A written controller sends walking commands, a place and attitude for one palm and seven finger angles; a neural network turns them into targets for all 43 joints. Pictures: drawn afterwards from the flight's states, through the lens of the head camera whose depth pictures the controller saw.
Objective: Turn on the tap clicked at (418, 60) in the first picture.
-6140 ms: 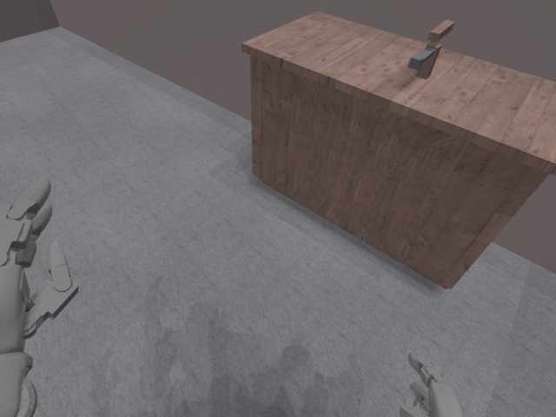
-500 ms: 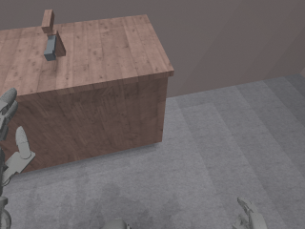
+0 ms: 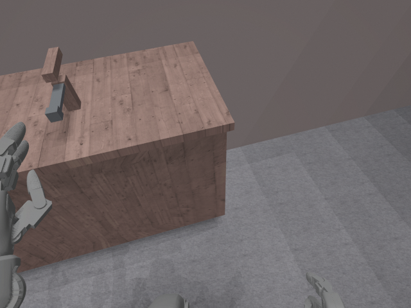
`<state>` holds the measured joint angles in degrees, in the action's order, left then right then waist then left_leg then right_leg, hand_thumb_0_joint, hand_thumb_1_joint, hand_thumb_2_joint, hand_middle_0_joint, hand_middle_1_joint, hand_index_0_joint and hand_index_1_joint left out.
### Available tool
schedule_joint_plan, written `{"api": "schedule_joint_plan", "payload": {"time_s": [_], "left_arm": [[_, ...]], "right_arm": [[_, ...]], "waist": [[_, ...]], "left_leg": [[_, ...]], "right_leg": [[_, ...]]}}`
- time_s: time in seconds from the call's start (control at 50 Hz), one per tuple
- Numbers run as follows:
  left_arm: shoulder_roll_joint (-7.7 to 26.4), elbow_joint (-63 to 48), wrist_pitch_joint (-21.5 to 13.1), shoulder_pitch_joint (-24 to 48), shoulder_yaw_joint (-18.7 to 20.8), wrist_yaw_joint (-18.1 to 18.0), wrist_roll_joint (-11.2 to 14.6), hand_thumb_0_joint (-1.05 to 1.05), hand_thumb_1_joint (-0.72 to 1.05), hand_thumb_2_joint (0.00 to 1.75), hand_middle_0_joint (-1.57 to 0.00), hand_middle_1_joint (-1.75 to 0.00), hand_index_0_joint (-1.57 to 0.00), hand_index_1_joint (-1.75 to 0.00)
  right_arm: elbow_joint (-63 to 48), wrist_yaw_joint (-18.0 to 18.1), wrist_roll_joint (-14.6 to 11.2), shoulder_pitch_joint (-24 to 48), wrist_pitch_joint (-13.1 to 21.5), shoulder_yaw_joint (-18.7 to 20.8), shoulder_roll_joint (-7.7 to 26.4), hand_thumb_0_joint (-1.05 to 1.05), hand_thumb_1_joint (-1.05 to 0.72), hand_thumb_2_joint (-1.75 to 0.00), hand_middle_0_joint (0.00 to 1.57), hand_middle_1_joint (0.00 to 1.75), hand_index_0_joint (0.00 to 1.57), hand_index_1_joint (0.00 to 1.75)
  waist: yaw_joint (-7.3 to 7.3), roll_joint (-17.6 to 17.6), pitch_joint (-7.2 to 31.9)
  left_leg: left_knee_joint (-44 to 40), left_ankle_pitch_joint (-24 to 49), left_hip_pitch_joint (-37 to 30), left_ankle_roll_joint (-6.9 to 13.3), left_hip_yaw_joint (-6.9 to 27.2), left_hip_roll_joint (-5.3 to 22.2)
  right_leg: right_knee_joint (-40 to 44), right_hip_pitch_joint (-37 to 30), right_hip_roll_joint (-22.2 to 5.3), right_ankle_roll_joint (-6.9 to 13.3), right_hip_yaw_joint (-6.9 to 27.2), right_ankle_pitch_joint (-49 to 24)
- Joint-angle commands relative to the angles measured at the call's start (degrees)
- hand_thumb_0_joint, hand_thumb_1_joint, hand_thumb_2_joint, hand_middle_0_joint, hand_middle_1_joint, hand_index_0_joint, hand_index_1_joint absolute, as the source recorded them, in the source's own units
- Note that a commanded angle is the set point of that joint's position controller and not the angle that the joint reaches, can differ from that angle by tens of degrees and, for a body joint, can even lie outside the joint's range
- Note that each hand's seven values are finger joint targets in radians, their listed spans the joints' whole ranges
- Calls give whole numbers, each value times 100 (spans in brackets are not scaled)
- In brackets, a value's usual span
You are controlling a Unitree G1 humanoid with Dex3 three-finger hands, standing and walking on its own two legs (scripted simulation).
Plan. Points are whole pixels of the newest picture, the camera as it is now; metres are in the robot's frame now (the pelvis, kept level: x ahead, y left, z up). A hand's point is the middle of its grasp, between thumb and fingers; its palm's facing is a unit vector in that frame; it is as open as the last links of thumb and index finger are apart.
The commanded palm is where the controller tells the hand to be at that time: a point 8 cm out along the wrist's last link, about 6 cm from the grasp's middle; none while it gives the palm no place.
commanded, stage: take the last steps up to it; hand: left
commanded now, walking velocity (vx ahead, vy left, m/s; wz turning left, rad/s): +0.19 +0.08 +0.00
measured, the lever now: (54, 114) +0.51 +0.42 +0.08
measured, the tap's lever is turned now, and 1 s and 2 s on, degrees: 0 0 0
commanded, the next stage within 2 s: come to a stop and stand still in 0.20 s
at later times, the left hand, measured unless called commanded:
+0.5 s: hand (73, 160) +0.30 +0.23 +0.17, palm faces +0.38 -0.80 -0.46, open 7.4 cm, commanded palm +0.24 +0.28 +0.18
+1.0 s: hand (38, 176) +0.27 +0.28 +0.16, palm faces +0.32 -0.87 -0.37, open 7.4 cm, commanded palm +0.21 +0.33 +0.18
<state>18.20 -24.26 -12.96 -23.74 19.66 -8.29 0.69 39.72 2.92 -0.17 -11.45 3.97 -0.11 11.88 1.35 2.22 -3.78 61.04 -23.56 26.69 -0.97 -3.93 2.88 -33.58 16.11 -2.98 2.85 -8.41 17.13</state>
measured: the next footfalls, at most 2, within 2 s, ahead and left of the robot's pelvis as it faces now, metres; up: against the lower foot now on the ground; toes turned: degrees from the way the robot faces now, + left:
left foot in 0.18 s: +0.13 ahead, +0.15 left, +0.00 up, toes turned +7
right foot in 0.42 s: +0.14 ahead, -0.07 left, +0.00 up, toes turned +4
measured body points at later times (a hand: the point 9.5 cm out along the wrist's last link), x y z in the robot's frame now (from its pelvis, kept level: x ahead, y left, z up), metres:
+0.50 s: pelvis +0.08 +0.00 +0.00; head +0.10 -0.02 +0.45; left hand +0.27 +0.27 +0.20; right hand +0.24 -0.20 -0.11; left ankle +0.08 +0.14 -0.72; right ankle +0.10 -0.08 -0.73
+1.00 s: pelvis +0.04 +0.06 +0.00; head +0.06 +0.07 +0.45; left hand +0.25 +0.33 +0.18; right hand +0.21 -0.18 -0.06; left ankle +0.07 +0.13 -0.73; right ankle +0.10 -0.08 -0.73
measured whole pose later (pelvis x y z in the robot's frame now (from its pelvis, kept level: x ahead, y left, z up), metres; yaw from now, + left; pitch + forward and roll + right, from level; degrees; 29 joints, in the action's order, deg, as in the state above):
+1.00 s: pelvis +0.04 +0.06 +0.00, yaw -2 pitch -2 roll +0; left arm 21.0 -24.6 -14.8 -23.0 19.1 -5.3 1.8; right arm 31.1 -0.1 -0.7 -13.1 9.2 0.1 11.4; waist 1.2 -2.4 -4.6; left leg 29.5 -13.9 13.6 4.0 -7.2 -1.5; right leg -30.2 17.1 -3.2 -0.6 -2.0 11.2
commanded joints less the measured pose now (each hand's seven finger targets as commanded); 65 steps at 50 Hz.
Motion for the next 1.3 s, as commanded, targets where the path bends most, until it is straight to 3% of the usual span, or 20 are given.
{"api": "schedule_joint_plan", "payload": {"time_s": [0.0,0.08,0.12,0.18,0.2,0.28,0.38,0.46,0.56,0.64,0.68,0.7,0.72,0.74,0.78,0.86,0.92,1.0,1.14,1.28], "left_arm": [[1331,-1602,-528,70,847,-197,-9,0,90,90,-20,-30,-20,-30],[1363,-1802,-462,-300,986,-288,76,0,90,90,-20,-30,-20,-30],[1382,-1845,-482,-127,984,-286,107,0,90,90,-20,-30,-20,-30],[1353,-1501,-512,-105,928,-219,152,0,90,90,-20,-30,-20,-30],[1415,-1438,-480,7,921,-187,120,0,90,90,-20,-30,-20,-30],[1119,-1819,-406,-210,643,-115,127,0,90,90,-20,-30,-20,-30],[1295,-1535,-201,-200,825,-173,130,0,90,90,-20,-30,-20,-30],[1333,-1293,-79,53,785,-166,189,0,90,90,-20,-30,-20,-30],[1335,-1408,-136,-248,902,-252,68,0,90,90,-20,-30,-20,-30],[1269,-1823,-83,-471,869,-277,69,0,90,90,-20,-30,-20,-30],[1280,-2014,-70,-443,802,-294,98,0,90,90,-20,-30,-20,-30],[5413,-2495,-562,5151,4058,-251,-576,0,90,90,-20,-30,-20,-30],[2374,667,-305,1884,1944,92,-100,0,90,90,-20,-30,-20,-30],[1543,615,-240,1447,1342,145,112,0,90,90,-20,-30,-20,-30],[1375,-620,-584,1119,769,179,179,0,90,90,-20,-30,-20,-30],[1063,-1276,-534,308,365,163,195,0,90,90,-20,-30,-20,-30],[1405,-1190,-516,446,886,97,198,0,90,90,-20,-30,-20,-30],[1463,-1238,-596,1199,1005,110,135,0,90,90,-20,-30,-20,-30],[866,-967,-522,1322,325,206,56,0,90,90,-20,-30,-20,-30],[961,-797,-408,1366,376,175,-57,0,90,90,-20,-30,-20,-30]], "right_arm": [[-1182,43,43,531,297,184,383,0,-90,-90,20,30,20,30],[-1393,69,59,401,271,259,359,0,-90,-90,20,30,20,30],[-1426,114,10,278,236,347,483,0,-90,-90,20,30,20,30],[-1431,131,-13,264,272,366,609,0,-90,-90,20,30,20,30],[-1404,112,11,305,300,340,588,0,-90,-90,20,30,20,30],[-1318,23,-69,244,418,372,626,0,-90,-90,20,30,20,30],[-1333,58,-52,353,452,181,541,0,-90,-90,20,30,20,30],[-1332,14,-45,317,421,224,446,0,-90,-90,20,30,20,30],[-1394,114,11,632,177,22,267,0,-90,-90,20,30,20,30],[-1528,134,44,508,8,119,362,0,-90,-90,20,30,20,30],[-1517,153,41,372,-22,192,463,0,-90,-90,20,30,20,30],[-1533,179,232,-321,537,479,584,0,-90,-90,20,30,20,30],[-1285,26,54,-163,602,482,347,0,-90,-90,20,30,20,30],[-1461,-88,-146,89,623,388,471,0,-90,-90,20,30,20,30],[-1554,-197,-93,171,687,314,604,0,-90,-90,20,30,20,30],[-1729,-376,-128,386,817,314,733,0,-90,-90,20,30,20,30],[-1755,-299,-96,373,820,272,722,0,-90,-90,20,30,20,30],[-1756,-206,-52,412,864,207,666,0,-90,-90,20,30,20,30],[-1588,-240,-19,377,1004,128,614,0,-90,-90,20,30,20,30],[-1559,-210,28,389,878,95,602,0,-90,-90,20,30,20,30]], "waist": [[-57,-920,1016],[-50,-785,1153],[-135,-325,1169],[-215,1683,1097],[-212,1427,823],[-149,1033,929],[-107,659,954],[-176,-1506,1049],[-84,-1113,1337],[-113,-896,1469],[-191,-475,1543],[245,-1078,354],[161,-1304,1457],[33,191,1445],[84,991,1463],[166,176,933],[148,-95,732],[94,584,564],[59,303,469],[73,96,572]], "left_leg": [[-1538,389,26,32,-214,138],[-3113,1171,-1060,54,-648,-217],[-3660,1519,-1757,139,-475,-24],[-4341,2709,-2682,1335,2466,1971],[-4448,2305,-2269,1508,2605,2065],[-4055,2765,-1977,1083,939,1338],[-3435,2347,-1142,411,242,1013],[-1415,-271,-456,-134,16,-200],[-1652,-234,-290,-106,223,-158],[-2968,593,-829,-70,122,-194],[-3777,1990,-1618,-22,162,-3],[-3109,1938,-339,-1,-361,-60],[-2929,1619,-892,75,253,-310],[-3537,1764,-1488,44,267,-165],[-3673,2292,-1726,155,307,62],[-4194,1500,-706,328,764,474],[-4521,209,-292,340,772,440],[-4906,-645,-149,399,918,563],[-4896,-884,-634,271,827,411],[-4890,-423,-841,197,853,312]], "right_leg": [[1190,-1217,-1422,597,1089,-2729],[816,-1142,-1137,368,968,-2119],[237,-791,-906,129,874,-1587],[-2439,1426,162,-336,437,1970],[-2749,1562,-17,-309,695,1828],[-1428,906,-1,-383,350,893],[890,-892,104,-435,273,-731],[1306,-1034,-1586,451,2473,-4271],[776,-1757,-1419,416,1410,-5217],[701,-1636,-1218,300,1251,-4301],[474,-1235,-853,22,1088,-3104],[926,-345,-568,-224,1491,-3016],[805,-744,-1244,407,2033,-3062],[404,-775,-1127,458,2186,-3293],[522,-886,-517,-10,1341,-2095],[264,-1066,-55,-190,817,-672],[372,-1093,0,-205,795,-180],[203,-1120,121,-194,719,-58],[749,-804,237,-201,988,-39],[1053,-919,361,-238,1134,-368]]}}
